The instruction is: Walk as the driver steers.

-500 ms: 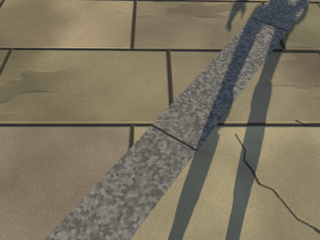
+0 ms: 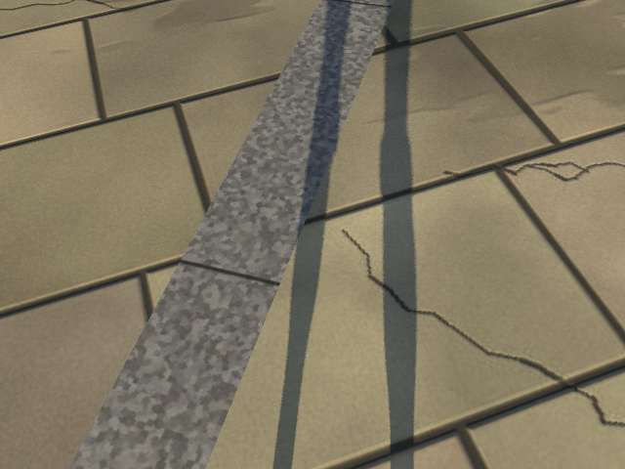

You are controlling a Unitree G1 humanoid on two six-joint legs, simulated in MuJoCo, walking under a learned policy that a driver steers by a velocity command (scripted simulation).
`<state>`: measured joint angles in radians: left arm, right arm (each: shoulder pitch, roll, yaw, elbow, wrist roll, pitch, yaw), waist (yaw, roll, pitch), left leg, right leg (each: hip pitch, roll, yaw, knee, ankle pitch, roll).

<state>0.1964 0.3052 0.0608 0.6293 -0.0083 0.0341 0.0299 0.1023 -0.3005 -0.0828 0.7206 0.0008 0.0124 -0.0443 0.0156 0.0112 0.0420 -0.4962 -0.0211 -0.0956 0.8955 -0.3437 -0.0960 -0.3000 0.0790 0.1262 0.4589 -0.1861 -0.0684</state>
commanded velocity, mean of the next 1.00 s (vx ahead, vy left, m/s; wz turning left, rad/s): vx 0.05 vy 0.00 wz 0.00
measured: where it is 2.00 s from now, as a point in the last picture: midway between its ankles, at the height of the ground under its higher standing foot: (254, 443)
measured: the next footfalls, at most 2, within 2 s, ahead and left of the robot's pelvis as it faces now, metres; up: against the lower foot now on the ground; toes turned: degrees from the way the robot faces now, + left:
left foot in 0.18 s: +0.06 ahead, +0.15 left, +0.00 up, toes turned -9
right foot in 0.46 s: +0.01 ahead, -0.12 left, +0.00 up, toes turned -2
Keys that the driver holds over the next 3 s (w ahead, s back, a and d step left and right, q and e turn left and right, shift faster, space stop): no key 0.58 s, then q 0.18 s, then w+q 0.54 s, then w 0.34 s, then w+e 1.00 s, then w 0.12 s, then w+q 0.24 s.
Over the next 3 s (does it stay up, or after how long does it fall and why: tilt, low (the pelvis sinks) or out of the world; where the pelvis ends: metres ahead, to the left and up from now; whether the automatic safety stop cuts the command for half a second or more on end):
stays up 1.09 0.24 -0.02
